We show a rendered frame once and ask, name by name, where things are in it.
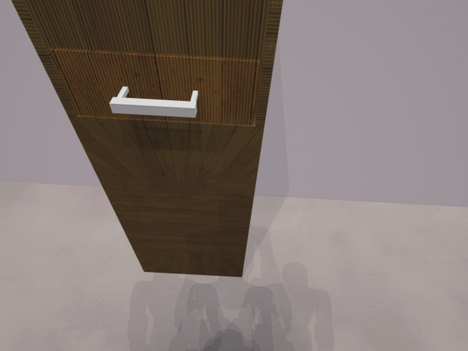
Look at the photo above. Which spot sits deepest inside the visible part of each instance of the handle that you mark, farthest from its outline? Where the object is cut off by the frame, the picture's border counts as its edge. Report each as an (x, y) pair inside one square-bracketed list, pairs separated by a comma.
[(153, 107)]

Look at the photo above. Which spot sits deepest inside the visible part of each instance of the drawer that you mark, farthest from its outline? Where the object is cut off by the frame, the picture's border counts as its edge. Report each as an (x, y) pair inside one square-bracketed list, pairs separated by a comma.
[(227, 87)]

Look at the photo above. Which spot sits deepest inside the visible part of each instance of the cabinet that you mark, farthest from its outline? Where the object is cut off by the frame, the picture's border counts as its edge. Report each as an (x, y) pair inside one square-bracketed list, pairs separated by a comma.
[(183, 191)]

